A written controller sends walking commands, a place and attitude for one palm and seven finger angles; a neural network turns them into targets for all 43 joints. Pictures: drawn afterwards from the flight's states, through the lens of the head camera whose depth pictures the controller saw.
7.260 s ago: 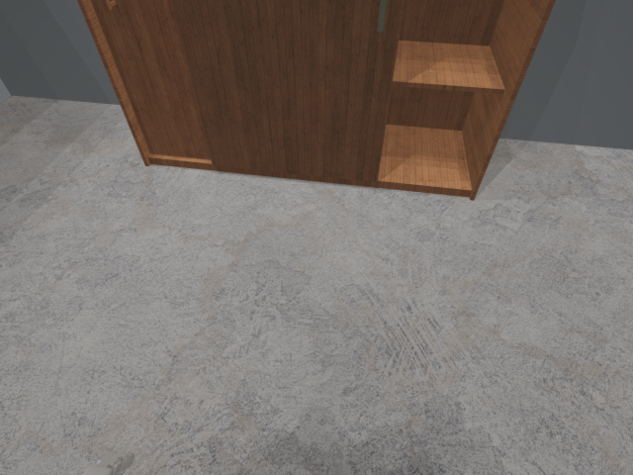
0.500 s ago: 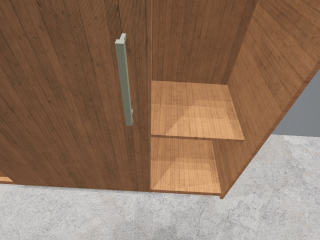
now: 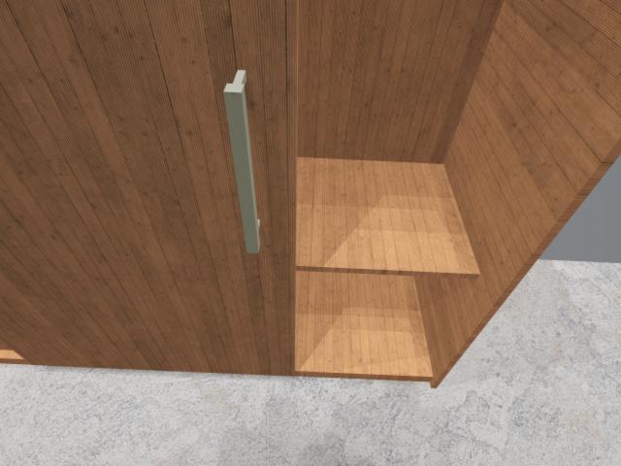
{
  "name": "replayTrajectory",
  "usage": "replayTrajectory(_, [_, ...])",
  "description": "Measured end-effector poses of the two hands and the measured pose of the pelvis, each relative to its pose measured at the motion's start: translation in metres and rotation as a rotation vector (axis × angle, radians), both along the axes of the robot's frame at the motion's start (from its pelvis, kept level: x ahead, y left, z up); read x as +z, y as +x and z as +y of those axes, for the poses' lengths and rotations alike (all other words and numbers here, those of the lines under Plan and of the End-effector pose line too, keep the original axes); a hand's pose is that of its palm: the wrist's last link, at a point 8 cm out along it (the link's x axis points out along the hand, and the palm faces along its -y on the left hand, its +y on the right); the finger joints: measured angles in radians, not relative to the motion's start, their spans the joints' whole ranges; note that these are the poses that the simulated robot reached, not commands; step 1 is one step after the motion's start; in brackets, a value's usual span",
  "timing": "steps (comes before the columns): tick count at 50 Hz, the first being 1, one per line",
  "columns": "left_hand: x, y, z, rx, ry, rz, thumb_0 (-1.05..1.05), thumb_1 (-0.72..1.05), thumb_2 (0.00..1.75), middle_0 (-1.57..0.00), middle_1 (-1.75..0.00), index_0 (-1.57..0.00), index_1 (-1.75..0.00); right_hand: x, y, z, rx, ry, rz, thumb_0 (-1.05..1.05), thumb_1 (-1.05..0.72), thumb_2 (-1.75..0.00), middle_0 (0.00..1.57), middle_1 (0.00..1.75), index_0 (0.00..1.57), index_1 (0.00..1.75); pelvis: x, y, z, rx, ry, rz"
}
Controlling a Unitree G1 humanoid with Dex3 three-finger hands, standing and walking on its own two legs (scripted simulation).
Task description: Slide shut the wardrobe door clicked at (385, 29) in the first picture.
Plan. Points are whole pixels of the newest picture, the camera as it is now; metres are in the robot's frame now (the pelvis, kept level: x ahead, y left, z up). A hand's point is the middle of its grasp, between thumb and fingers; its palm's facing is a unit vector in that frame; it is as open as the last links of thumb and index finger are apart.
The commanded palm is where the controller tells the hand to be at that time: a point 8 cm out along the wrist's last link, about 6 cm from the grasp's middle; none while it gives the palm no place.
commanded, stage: look again from close up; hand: left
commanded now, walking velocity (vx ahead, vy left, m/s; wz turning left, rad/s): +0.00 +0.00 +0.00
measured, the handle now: (247, 174) +0.48 +0.13 +0.12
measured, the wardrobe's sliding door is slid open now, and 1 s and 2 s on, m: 0.45 0.45 0.45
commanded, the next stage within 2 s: raise the hand with hooked fingers in 1.74 s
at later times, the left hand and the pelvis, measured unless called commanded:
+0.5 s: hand out of the picture -0.04 +0.16 -0.18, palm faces +0.04 -0.99 -0.15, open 7.4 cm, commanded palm none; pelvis +0.00 +0.01 +0.00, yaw +0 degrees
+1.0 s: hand out of the picture -0.05 +0.16 -0.18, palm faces +0.05 -0.99 -0.14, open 7.4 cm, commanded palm none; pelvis +0.00 +0.01 +0.00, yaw +0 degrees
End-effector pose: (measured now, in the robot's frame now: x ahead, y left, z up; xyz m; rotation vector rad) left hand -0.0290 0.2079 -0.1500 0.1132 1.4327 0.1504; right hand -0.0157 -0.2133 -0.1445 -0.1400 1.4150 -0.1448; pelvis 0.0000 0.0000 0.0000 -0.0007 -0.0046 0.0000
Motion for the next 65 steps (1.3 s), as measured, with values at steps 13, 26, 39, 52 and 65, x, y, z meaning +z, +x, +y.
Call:
replayTrajectory(13, [-0.001,-0.006,-0.002,0.006,-0.019,0.013,0.01,0.91,0.9,-0.19,-0.3,-0.2,-0.3,0.001,-0.002,0.006,-0.002,-0.001,0.003,0.01,-0.91,-0.89,0.19,0.3,0.2,0.3,0.001,0.0,0.005,0.001,-0.001,-0.005])
replayTrajectory(26, [0.0,-0.017,0.0,0.016,-0.022,0.039,0.01,0.91,0.9,-0.19,-0.3,-0.2,-0.3,0.001,-0.009,0.014,-0.004,0.009,0.016,0.01,-0.91,-0.89,0.19,0.3,0.2,0.3,0.001,-0.002,0.008,0.003,0.0,-0.002])
replayTrajectory(39, [-0.001,-0.022,-0.001,0.02,-0.027,0.044,0.01,0.91,0.9,-0.19,-0.3,-0.2,-0.3,0.001,-0.012,0.018,-0.01,0.01,0.015,0.01,-0.91,-0.89,0.19,0.3,0.2,0.3,0.001,-0.003,0.01,0.003,-0.002,-0.006])
replayTrajectory(52, [-0.001,-0.025,-0.001,0.023,-0.033,0.048,0.01,0.91,0.9,-0.19,-0.3,-0.2,-0.3,0.002,-0.016,0.021,-0.014,0.012,0.02,0.0,-0.91,-0.89,0.19,0.3,0.2,0.3,0.001,-0.004,0.012,0.003,-0.002,-0.005])
replayTrajectory(65, [-0.002,-0.029,-0.001,0.025,-0.034,0.055,0.01,0.91,0.9,-0.19,-0.3,-0.2,-0.3,0.002,-0.02,0.024,-0.02,0.013,0.022,0.0,-0.91,-0.89,0.19,0.3,0.2,0.3,0.001,-0.005,0.013,0.001,-0.002,-0.008])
